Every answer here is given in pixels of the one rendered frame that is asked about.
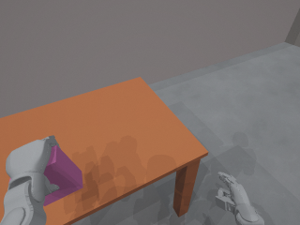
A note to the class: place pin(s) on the robot right forearm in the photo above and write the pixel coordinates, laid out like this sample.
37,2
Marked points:
245,214

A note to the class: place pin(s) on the right robot hand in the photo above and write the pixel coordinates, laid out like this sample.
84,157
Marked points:
228,200

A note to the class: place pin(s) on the table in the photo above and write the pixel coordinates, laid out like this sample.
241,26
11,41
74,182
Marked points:
122,137

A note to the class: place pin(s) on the left robot hand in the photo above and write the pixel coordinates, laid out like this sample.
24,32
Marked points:
32,157

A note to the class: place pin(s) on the robot left forearm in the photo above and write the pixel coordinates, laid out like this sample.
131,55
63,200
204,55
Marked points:
23,202

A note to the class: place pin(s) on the sponge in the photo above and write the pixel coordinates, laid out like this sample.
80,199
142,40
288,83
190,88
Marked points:
62,172

